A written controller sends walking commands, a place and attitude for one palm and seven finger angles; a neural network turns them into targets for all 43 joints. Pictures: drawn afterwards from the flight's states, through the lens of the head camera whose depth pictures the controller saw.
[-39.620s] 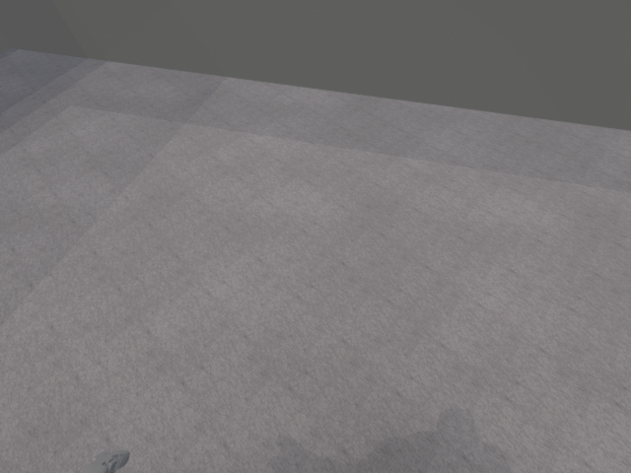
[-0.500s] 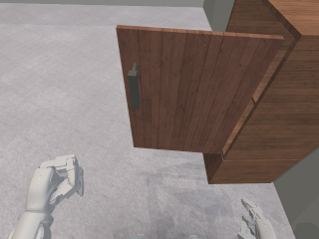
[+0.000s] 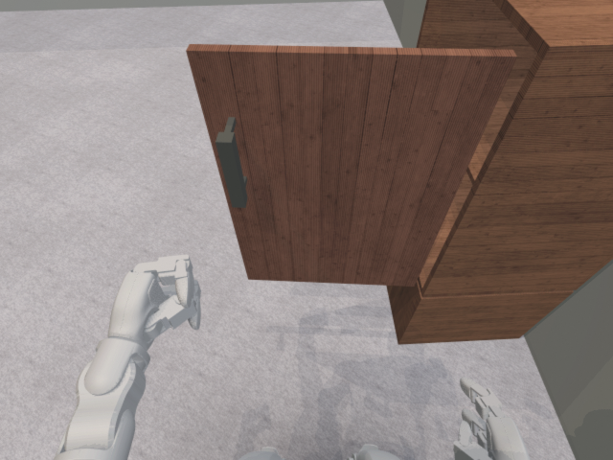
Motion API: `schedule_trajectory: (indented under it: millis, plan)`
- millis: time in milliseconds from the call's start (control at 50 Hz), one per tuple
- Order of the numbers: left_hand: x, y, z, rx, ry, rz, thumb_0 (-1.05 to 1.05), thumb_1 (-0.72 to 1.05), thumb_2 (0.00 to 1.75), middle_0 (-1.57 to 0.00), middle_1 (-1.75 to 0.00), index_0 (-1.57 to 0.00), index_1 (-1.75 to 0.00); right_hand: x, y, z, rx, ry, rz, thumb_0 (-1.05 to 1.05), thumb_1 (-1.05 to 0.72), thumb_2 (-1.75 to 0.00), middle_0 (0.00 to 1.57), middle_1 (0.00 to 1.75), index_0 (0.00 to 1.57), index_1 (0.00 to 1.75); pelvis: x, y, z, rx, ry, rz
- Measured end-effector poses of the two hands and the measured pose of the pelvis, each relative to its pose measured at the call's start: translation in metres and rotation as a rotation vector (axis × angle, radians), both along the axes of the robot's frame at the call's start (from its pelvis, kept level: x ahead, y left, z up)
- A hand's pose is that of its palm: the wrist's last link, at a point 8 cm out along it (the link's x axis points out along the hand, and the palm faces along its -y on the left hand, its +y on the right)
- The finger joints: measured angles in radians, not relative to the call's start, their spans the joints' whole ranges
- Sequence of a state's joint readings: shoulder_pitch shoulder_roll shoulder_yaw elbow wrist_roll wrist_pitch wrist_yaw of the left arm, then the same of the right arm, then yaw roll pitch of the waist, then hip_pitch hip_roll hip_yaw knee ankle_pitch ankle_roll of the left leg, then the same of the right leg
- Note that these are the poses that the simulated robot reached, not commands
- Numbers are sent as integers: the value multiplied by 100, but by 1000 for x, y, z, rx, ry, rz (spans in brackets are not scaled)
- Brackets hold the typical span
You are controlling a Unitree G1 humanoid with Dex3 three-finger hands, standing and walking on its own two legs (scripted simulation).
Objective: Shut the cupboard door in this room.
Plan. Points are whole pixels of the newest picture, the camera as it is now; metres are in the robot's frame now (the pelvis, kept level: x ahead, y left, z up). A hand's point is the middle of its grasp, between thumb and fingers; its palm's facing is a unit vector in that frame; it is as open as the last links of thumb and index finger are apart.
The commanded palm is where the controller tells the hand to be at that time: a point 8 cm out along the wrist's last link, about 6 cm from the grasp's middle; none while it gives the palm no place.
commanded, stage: bring the fist close to the handle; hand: left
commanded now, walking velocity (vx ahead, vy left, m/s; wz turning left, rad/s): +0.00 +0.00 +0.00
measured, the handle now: (235, 163) +0.54 +0.14 +0.06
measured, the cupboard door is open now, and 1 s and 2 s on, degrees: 84 84 75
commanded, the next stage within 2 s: push the door shut along its arc in 1.04 s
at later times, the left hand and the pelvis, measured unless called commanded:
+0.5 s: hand (231, 231) +0.39 +0.12 +0.08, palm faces +0.00 -1.00 -0.03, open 3.1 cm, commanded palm +0.37 +0.17 +0.07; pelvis +0.01 -0.02 +0.00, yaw -1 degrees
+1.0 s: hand (253, 223) +0.42 +0.09 +0.06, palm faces +0.00 -1.00 -0.03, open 3.1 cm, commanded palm +0.40 +0.15 +0.07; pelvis -0.01 -0.01 +0.00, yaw -2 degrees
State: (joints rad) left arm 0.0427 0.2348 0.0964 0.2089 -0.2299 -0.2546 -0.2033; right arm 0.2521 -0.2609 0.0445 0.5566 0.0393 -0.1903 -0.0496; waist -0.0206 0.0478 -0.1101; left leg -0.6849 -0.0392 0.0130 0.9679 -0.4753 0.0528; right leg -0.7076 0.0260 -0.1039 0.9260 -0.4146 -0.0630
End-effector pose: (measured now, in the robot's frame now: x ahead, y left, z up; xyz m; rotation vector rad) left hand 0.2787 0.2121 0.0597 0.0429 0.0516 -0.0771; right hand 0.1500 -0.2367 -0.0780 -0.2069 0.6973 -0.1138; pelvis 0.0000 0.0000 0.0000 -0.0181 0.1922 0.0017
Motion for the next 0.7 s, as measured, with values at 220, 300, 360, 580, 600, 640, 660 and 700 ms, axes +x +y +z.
schedule_trajectory:
  millis: [220, 300, 360, 580, 600, 640, 660, 700]
  plan:
    - [42, -9, 16, 4, -91, 87, 2, 90, 90, -130, -150, -130, -150, -17, -23, -8, 3, 107, -41, 2, -90, -90, 20, 30, 20, 29, 11, -12, 4, 19, 13, -17]
    - [51, -19, 3, 4, -24, 52, 2, 90, 90, -130, -150, -130, -150, -20, -29, -11, 4, 141, -57, 2, -90, -90, 20, 30, 20, 29, 11, -14, 5, 21, 18, -17]
    - [59, -27, 1, -7, -18, 47, 2, 90, 90, -130, -150, -130, -150, -23, -32, -12, -1, 157, -71, 1, -90, -90, 20, 30, 20, 29, 11, -15, 6, 23, 19, -18]
    - [106, -51, 17, 0, -73, 49, 2, 90, 90, -130, -150, -130, -150, -41, -32, -22, 22, 217, -92, 1, -90, -90, 20, 30, 20, 29, 5, -16, 3, 27, 37, -21]
    - [110, -54, 14, 0, -54, 45, 2, 90, 90, -130, -150, -130, -150, -45, -31, -23, 25, 226, -96, 1, -90, -90, 20, 30, 20, 29, 5, -16, 3, 27, 38, -22]
    - [115, -60, 9, -6, -26, 45, 2, 90, 90, -130, -150, -130, -150, -53, -31, -25, 29, 247, -106, 1, -90, -90, 20, 30, 20, 29, 3, -16, 4, 28, 41, -25]
    - [118, -63, 8, -12, -21, 48, 2, 90, 90, -130, -150, -130, -150, -58, -31, -25, 29, 258, -112, 1, -90, -90, 20, 30, 20, 29, 2, -16, 4, 29, 43, -27]
    - [123, -66, 9, -26, -32, 63, 2, 90, 90, -130, -150, -130, -150, -67, -31, -27, 28, 282, -123, 1, -90, -90, 20, 30, 20, 29, 1, -16, 3, 31, 47, -33]
